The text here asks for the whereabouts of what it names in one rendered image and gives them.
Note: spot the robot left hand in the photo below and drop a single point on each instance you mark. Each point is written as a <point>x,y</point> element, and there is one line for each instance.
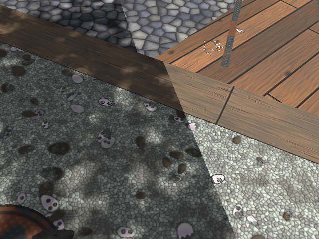
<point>55,234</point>

